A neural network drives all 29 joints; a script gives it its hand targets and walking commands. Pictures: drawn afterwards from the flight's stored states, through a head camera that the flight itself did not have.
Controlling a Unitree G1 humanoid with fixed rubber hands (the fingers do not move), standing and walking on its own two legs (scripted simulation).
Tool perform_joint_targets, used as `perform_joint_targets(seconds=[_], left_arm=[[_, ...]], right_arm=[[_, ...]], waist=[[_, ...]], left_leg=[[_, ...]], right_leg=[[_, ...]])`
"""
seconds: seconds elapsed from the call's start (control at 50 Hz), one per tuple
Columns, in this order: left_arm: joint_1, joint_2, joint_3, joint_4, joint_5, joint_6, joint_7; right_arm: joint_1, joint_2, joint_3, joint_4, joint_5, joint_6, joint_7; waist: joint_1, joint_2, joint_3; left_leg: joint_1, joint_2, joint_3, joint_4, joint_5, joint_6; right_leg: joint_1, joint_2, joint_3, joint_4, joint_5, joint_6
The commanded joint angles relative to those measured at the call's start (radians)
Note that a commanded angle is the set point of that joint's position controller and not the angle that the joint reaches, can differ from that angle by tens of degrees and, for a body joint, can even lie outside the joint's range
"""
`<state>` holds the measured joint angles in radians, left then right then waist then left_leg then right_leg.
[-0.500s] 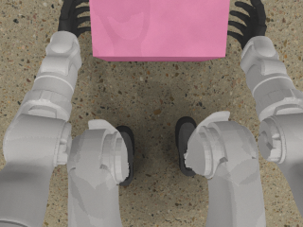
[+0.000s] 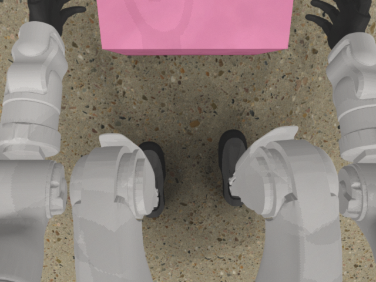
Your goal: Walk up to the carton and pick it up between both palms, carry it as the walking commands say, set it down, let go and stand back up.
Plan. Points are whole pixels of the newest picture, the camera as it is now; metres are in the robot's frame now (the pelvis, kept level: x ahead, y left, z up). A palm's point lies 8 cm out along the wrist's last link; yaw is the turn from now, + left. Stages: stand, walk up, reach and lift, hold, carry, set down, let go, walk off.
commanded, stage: set down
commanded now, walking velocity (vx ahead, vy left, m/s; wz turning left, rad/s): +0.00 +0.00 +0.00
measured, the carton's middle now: (193, 11) +0.52 -0.01 -0.26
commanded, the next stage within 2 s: let go in 1.42 s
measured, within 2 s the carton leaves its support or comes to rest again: neither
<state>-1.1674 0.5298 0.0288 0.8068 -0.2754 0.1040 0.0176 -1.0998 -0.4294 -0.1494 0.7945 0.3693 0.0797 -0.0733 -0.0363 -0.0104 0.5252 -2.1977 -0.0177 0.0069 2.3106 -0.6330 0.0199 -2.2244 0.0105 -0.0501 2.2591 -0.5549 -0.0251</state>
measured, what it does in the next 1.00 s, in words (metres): rises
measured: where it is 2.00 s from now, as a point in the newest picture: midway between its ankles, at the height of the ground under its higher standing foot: (192, 185)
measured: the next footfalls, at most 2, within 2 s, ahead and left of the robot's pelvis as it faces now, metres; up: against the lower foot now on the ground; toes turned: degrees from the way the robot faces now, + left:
none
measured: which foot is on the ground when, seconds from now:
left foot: down 0.00-1.00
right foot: down 0.00-1.00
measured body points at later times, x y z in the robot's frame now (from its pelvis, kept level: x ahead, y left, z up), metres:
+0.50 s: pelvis -0.02 +0.00 +0.09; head +0.35 -0.01 +0.33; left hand +0.53 +0.22 -0.07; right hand +0.48 -0.26 -0.07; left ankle +0.10 +0.11 -0.31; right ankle +0.12 -0.11 -0.31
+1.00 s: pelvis +0.00 +0.01 +0.21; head +0.35 -0.01 +0.47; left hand +0.54 +0.23 +0.09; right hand +0.49 -0.25 +0.08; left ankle +0.10 +0.11 -0.31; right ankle +0.12 -0.11 -0.31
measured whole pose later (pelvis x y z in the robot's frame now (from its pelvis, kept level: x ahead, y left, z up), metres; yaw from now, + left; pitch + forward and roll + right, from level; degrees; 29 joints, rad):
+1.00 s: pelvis +0.00 +0.01 +0.21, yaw +1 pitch +26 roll +0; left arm -1.13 0.55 0.17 0.52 -0.23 0.40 -0.05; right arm -1.01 -0.43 -0.26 0.37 0.27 0.42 -0.06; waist -0.05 0.02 0.52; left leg -1.55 -0.04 0.01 1.59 -0.50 0.02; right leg -1.57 0.03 0.01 1.56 -0.45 0.00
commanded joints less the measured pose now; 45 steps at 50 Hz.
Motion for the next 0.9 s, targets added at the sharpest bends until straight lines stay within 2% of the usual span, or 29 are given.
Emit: perform_joint_targets(seconds=[0.0, 0.04, 0.08, 0.12, 0.14, 0.16, 0.22, 0.28, 0.3, 0.32, 0.38, 0.4, 0.42, 0.44, 0.48, 0.52, 0.54, 0.56, 0.58, 0.6, 0.64, 0.68, 0.72, 0.74, 0.8, 0.82, 0.84, 0.86, 0.88], left_arm=[[-0.337, 0.162, 0.104, -0.247, 0.013, -0.011, 0.001], [-0.311, 0.220, 0.161, -0.279, 0.064, -0.003, 0.006], [-0.282, 0.197, 0.150, -0.340, 0.037, 0.025, 0.002], [-0.276, 0.211, 0.147, -0.224, 0.035, 0.047, -0.006], [-0.281, 0.197, 0.147, -0.278, 0.039, 0.060, -0.004], [-0.262, 0.199, 0.159, -0.199, 0.059, 0.068, -0.009], [-0.294, 0.233, 0.169, -0.336, 0.059, 0.060, 0.000], [-0.287, 0.259, 0.197, -0.296, 0.072, 0.087, -0.006], [-0.314, 0.246, 0.192, -0.383, 0.055, 0.093, -0.003], [-0.327, 0.243, 0.177, -0.361, 0.039, 0.099, -0.009], [-0.345, 0.243, 0.156, -0.372, 0.031, 0.130, -0.021], [-0.328, 0.246, 0.174, -0.324, 0.029, 0.141, -0.019], [-0.328, 0.264, 0.168, -0.372, 0.045, 0.144, -0.022], [-0.336, 0.254, 0.171, -0.400, 0.029, 0.145, -0.026], [-0.304, 0.287, 0.204, -0.373, 0.063, 0.157, -0.021], [-0.324, 0.283, 0.201, -0.492, 0.044, 0.169, -0.027], [-0.276, 0.293, 0.223, -0.420, 0.057, 0.178, -0.034], [-0.247, 0.301, 0.239, -0.352, 0.057, 0.181, -0.039], [-0.256, 0.308, 0.233, -0.371, 0.063, 0.193, -0.038], [-0.293, 0.295, 0.221, -0.485, 0.050, 0.192, -0.043], [-0.335, 0.294, 0.202, -0.481, 0.050, 0.206, -0.047], [-0.300, 0.289, 0.215, -0.517, 0.050, 0.212, -0.044], [-0.253, 0.257, 0.195, -0.469, 0.027, 0.234, -0.044], [-0.277, 0.317, 0.242, -0.488, 0.076, 0.234, -0.044], [-0.285, 0.291, 0.219, -0.496, 0.051, 0.241, -0.046], [-0.271, 0.303, 0.247, -0.473, 0.057, 0.240, -0.048], [-0.260, 0.296, 0.225, -0.518, 0.038, 0.240, -0.054], [-0.279, 0.283, 0.213, -0.543, 0.031, 0.239, -0.054], [-0.250, 0.261, 0.200, -0.491, 0.025, 0.248, -0.067]], right_arm=[[-0.224, -0.160, -0.106, -0.212, -0.058, -0.008, -0.024], [-0.170, -0.148, -0.118, -0.227, -0.065, 0.013, -0.029], [-0.154, -0.162, -0.121, -0.326, -0.063, 0.037, -0.035], [-0.183, -0.154, -0.110, -0.281, -0.084, 0.063, -0.042], [-0.166, -0.197, -0.135, -0.314, -0.104, 0.068, -0.047], [-0.177, -0.156, -0.097, -0.281, -0.087, 0.077, -0.037], [-0.207, -0.163, -0.126, -0.393, -0.071, 0.073, -0.043], [-0.208, -0.212, -0.145, -0.426, -0.100, 0.099, -0.040], [-0.231, -0.207, -0.137, -0.447, -0.087, 0.109, -0.042], [-0.216, -0.218, -0.139, -0.429, -0.107, 0.121, -0.043], [-0.247, -0.212, -0.136, -0.506, -0.090, 0.150, -0.044], [-0.210, -0.205, -0.137, -0.455, -0.101, 0.166, -0.040], [-0.193, -0.196, -0.148, -0.448, -0.082, 0.179, -0.035], [-0.232, -0.180, -0.117, -0.519, -0.062, 0.183, -0.026], [-0.196, -0.194, -0.119, -0.447, -0.067, 0.201, -0.018], [-0.241, -0.206, -0.127, -0.602, -0.063, 0.209, -0.015], [-0.168, -0.221, -0.143, -0.524, -0.092, 0.220, -0.019], [-0.163, -0.207, -0.151, -0.520, -0.098, 0.220, -0.016], [-0.160, -0.220, -0.161, -0.493, -0.096, 0.234, -0.013], [-0.202, -0.204, -0.136, -0.597, -0.060, 0.233, -0.013], [-0.196, -0.239, -0.173, -0.551, -0.101, 0.248, -0.013], [-0.189, -0.226, -0.167, -0.613, -0.092, 0.253, -0.009], [-0.125, -0.238, -0.180, -0.559, -0.096, 0.267, -0.002], [-0.146, -0.255, -0.193, -0.589, -0.091, 0.273, -0.002], [-0.150, -0.237, -0.170, -0.588, -0.120, 0.281, 0.009], [-0.179, -0.241, -0.191, -0.638, -0.123, 0.271, 0.006], [-0.116, -0.225, -0.190, -0.643, -0.106, 0.277, 0.002], [-0.150, -0.218, -0.176, -0.683, -0.092, 0.273, 0.002], [-0.095, -0.214, -0.181, -0.606, -0.109, 0.289, 0.005]], waist=[[-0.054, 0.062, -1.752], [-0.008, 0.067, -1.833], [-0.031, 0.054, -1.965], [-0.029, 0.006, -1.863], [-0.063, 0.027, -1.903], [-0.014, 0.001, -1.828], [-0.002, 0.056, -1.950], [-0.029, 0.033, -1.912], [-0.019, 0.023, -1.975], [-0.053, 0.014, -1.994], [-0.054, 0.051, -2.044], [-0.063, 0.013, -2.018], [-0.041, 0.077, -2.066], [-0.026, 0.068, -2.056], [0.014, 0.063, -2.059], [-0.006, 0.040, -2.177], [-0.029, 0.014, -2.147], [-0.012, -0.021, -2.077], [-0.008, 0.011, -2.068], [0.014, 0.046, -2.175], [-0.052, 0.072, -2.126], [-0.029, 0.056, -2.207], [-0.054, 0.074, -2.218], [-0.018, 0.079, -2.174], [-0.051, 0.032, -2.175], [-0.038, -0.008, -2.159], [-0.067, 0.027, -2.234], [-0.050, 0.049, -2.256], [-0.075, 0.066, -2.185]], left_leg=[[0.657, 0.004, -0.003, -0.226, 0.331, -0.006], [0.716, 0.005, 0.008, -0.235, 0.313, -0.004], [0.747, -0.005, 0.021, -0.267, 0.339, 0.000], [0.678, -0.008, 0.014, -0.295, 0.263, 0.015], [0.680, -0.013, 0.027, -0.307, 0.281, 0.001], [0.681, -0.009, 0.019, -0.328, 0.250, 0.013], [0.793, -0.024, 0.024, -0.352, 0.347, 0.011], [0.778, -0.023, 0.018, -0.400, 0.309, 0.014], [0.824, -0.027, 0.022, -0.418, 0.321, 0.012], [0.837, -0.031, 0.017, -0.417, 0.306, 0.015], [0.885, -0.030, 0.035, -0.462, 0.297, 0.012], [0.898, -0.033, 0.024, -0.485, 0.294, 0.012], [0.957, -0.031, 0.014, -0.501, 0.308, 0.007], [0.956, -0.037, 0.024, -0.513, 0.342, 0.020], [0.968, -0.037, 0.019, -0.544, 0.330, 0.019], [1.023, -0.052, 0.036, -0.571, 0.366, 0.022], [0.974, -0.051, 0.030, -0.578, 0.348, 0.018], [0.952, -0.046, 0.014, -0.612, 0.325, 0.026], [0.963, -0.049, 0.019, -0.634, 0.311, 0.025], [1.058, -0.054, 0.024, -0.631, 0.370, 0.027], [1.069, -0.052, 0.020, -0.666, 0.327, 0.017], [1.161, -0.056, 0.016, -0.693, 0.409, 0.018], [1.215, -0.058, 0.007, -0.704, 0.448, 0.007], [1.198, -0.055, 0.011, -0.730, 0.402, 0.012], [1.225, -0.056, -0.003, -0.801, 0.396, 0.016], [1.216, -0.059, 0.000, -0.801, 0.402, 0.019], [1.296, -0.057, -0.008, -0.820, 0.444, 0.016], [1.304, -0.069, 0.005, -0.817, 0.478, 0.016], [1.282, -0.062, 0.000, -0.850, 0.451, 0.014]], right_leg=[[0.778, -0.003, 0.029, -0.198, 0.405, 0.028], [0.821, -0.001, 0.034, -0.217, 0.376, 0.030], [0.930, 0.010, 0.020, -0.240, 0.432, 0.023], [0.896, 0.012, 0.018, -0.263, 0.356, 0.031], [0.930, 0.012, 0.017, -0.278, 0.390, 0.030], [0.854, 0.018, 0.004, -0.288, 0.334, 0.037], [0.882, 0.028, 0.004, -0.313, 0.399, 0.034], [0.893, 0.026, 0.005, -0.360, 0.378, 0.032], [0.929, 0.025, 0.005, -0.386, 0.365, 0.031], [0.928, 0.024, -0.005, -0.397, 0.352, 0.031], [0.980, 0.034, -0.004, -0.445, 0.348, 0.027], [0.966, 0.032, -0.011, -0.465, 0.331, 0.034], [0.961, 0.034, -0.005, -0.472, 0.332, 0.033], [0.957, 0.036, 0.005, -0.499, 0.357, 0.026], [0.953, 0.032, 0.014, -0.515, 0.324, 0.032], [1.063, 0.049, -0.006, -0.541, 0.376, 0.032], [1.119, 0.046, 0.016, -0.568, 0.398, 0.029], [1.086, 0.044, 0.006, -0.576, 0.373, 0.039], [1.074, 0.041, 0.003, -0.584, 0.349, 0.039], [1.126, 0.038, 0.024, -0.607, 0.380, 0.032], [1.089, 0.041, 0.002, -0.638, 0.347, 0.028], [1.155, 0.050, -0.003, -0.661, 0.413, 0.033], [1.110, 0.051, -0.018, -0.678, 0.412, 0.031], [1.132, 0.044, 0.003, -0.709, 0.382, 0.030], [1.211, 0.051, 0.004, -0.754, 0.397, 0.033], [1.216, 0.049, -0.008, -0.763, 0.409, 0.042], [1.264, 0.048, -0.004, -0.782, 0.455, 0.038], [1.303, 0.049, 0.006, -0.792, 0.487, 0.037], [1.302, 0.048, 0.017, -0.826, 0.481, 0.033]])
